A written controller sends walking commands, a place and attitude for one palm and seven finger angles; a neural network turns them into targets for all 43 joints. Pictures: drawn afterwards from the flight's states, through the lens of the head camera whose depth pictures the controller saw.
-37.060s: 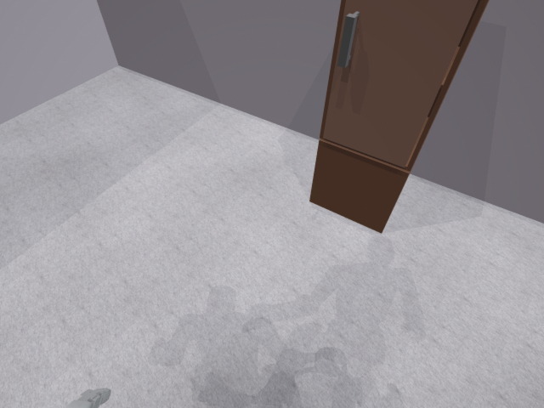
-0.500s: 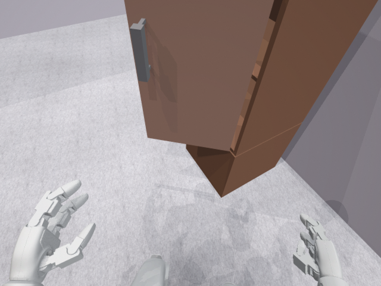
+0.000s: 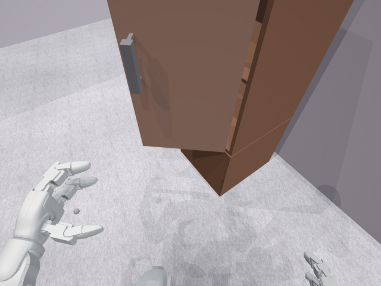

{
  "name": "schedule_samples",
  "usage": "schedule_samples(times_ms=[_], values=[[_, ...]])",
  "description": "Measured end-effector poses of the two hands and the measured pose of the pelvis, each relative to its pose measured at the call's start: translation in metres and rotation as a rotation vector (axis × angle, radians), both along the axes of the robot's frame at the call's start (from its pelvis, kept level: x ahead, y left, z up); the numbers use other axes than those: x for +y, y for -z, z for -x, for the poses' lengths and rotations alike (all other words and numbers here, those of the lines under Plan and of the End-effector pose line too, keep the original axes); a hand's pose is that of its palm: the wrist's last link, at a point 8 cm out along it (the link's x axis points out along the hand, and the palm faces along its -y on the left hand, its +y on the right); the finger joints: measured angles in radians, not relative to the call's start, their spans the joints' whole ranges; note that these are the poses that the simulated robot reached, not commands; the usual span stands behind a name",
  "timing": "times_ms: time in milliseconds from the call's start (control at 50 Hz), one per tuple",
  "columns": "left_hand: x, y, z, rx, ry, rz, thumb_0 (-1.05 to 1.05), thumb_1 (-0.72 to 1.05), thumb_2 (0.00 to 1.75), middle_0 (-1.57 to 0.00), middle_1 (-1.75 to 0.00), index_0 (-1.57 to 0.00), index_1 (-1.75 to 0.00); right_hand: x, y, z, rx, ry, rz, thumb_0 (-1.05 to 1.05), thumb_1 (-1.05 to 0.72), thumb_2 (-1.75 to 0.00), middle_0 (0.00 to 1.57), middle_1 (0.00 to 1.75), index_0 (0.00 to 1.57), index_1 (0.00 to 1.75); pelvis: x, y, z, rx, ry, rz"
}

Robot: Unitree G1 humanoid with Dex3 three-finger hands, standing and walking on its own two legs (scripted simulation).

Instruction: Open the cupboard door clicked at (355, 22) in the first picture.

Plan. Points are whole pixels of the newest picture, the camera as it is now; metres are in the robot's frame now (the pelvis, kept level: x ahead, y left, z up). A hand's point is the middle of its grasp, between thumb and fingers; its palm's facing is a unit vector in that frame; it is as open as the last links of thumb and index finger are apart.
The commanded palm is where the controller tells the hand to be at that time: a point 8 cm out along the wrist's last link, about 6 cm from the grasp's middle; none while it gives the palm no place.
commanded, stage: raise the hand with hooked fingers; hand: left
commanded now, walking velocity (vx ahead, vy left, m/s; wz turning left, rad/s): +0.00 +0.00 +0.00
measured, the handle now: (133, 64) +0.62 +0.19 +0.11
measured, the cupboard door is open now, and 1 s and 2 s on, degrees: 49 49 49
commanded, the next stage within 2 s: move the hooked fingers beside the handle in 1.08 s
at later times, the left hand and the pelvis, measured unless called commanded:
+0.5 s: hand (31, 176) +0.27 +0.29 +0.13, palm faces +0.02 -1.00 -0.04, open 13.9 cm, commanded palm +0.25 +0.34 +0.13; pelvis +0.00 +0.02 +0.02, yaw +1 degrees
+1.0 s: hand (41, 171) +0.28 +0.27 +0.13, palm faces +0.00 -1.00 -0.02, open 14.0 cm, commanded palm +0.25 +0.32 +0.13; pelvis +0.00 -0.01 +0.03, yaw +1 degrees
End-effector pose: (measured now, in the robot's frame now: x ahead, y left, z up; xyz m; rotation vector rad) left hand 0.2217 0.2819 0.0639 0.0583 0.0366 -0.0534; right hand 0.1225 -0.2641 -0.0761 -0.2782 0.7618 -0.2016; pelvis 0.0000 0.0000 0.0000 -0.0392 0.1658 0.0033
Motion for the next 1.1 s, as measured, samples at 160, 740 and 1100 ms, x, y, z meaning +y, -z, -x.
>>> schedule_samples(times_ms=[160,740,1100], values=[[0.023,-0.033,-0.014,-0.115,-0.037,0.003,0.0,-0.28,0.4,-0.28,-1.06,-0.29,-1.06,0.027,-0.03,-0.035,-0.137,-0.05,-0.006,0.01,-0.9,-0.9,0.21,0.3,0.2,0.3,0.01,-0.009,-0.002,-0.035,0.0,0.006],[0.059,-0.066,-0.041,-0.025,-0.019,0.047,-0.01,-0.5,0.3,-0.29,-1.2,-0.3,-1.2,0.025,-0.038,-0.017,-0.079,-0.063,-0.016,0.01,-0.9,-0.9,0.21,0.3,0.2,0.3,0.007,-0.027,0.004,-0.092,-0.012,0.004],[0.04,-0.067,-0.037,-0.061,-0.036,0.05,-0.01,-0.5,0.3,-0.3,-1.2,-0.3,-1.2,0.013,-0.034,-0.023,-0.096,-0.061,-0.034,0.01,-0.9,-0.9,0.21,0.3,0.2,0.3,-0.008,-0.025,0.004,-0.093,-0.008,-0.004]])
